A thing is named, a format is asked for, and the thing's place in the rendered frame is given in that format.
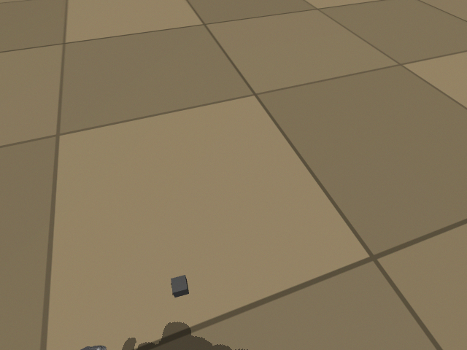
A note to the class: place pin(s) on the cube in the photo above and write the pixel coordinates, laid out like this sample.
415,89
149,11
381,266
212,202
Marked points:
179,286

